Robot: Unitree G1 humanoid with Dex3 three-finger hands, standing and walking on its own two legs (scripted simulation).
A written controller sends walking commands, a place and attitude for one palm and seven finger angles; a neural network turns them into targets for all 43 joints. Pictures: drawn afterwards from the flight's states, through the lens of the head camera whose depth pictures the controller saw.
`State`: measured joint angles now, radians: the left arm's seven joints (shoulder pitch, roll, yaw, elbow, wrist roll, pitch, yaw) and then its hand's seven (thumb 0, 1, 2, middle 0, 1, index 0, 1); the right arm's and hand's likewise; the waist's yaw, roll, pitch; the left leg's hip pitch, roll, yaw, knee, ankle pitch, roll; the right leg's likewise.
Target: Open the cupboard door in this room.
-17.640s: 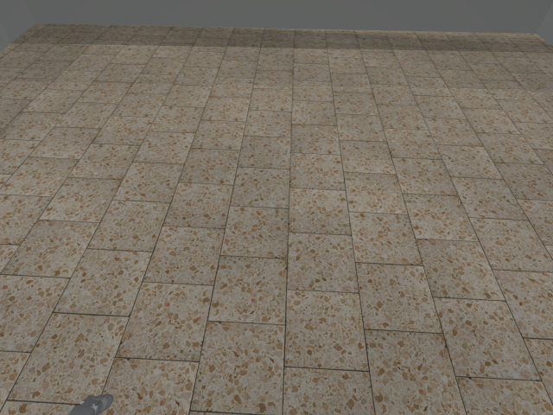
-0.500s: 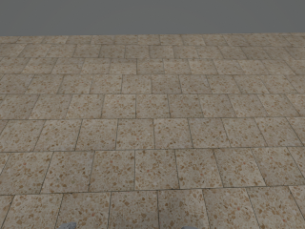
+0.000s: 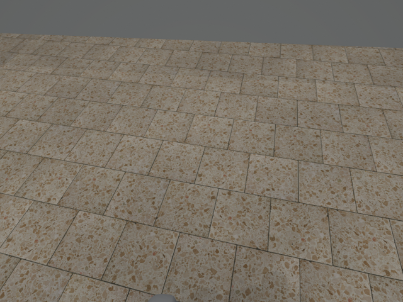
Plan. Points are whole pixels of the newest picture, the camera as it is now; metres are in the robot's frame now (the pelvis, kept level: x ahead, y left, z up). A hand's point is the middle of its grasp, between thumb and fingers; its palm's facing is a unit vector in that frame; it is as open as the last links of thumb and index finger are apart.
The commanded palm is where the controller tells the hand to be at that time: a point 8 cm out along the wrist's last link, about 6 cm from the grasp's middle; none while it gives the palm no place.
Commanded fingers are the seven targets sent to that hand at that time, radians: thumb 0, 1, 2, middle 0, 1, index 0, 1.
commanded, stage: turn or walk to find it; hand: left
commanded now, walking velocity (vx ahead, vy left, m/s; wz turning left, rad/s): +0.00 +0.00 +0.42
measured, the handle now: out of the picture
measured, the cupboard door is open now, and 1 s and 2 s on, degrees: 0 0 0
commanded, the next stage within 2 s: none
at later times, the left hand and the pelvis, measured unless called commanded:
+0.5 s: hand out of the picture +0.01 +0.27 -0.17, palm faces +0.24 -0.94 -0.26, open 7.4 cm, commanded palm none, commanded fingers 0.00 0.90 0.90 -0.20 -0.30 -0.20 -0.30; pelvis -0.02 +0.05 +0.00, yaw +11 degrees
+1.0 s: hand out of the picture -0.06 +0.18 -0.15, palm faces +0.44 -0.85 -0.28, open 7.3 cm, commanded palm none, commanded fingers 0.00 0.90 0.90 -0.20 -0.30 -0.20 -0.30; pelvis -0.04 -0.02 +0.00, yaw +25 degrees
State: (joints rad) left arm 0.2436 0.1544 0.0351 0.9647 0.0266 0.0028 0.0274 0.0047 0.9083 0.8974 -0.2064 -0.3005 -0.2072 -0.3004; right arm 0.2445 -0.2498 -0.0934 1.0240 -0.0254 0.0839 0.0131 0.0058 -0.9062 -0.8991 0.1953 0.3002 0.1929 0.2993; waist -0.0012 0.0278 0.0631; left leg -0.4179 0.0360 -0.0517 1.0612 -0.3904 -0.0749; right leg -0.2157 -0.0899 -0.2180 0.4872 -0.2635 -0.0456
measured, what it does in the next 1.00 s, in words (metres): steps on the spot, turning left: left foot, then right foot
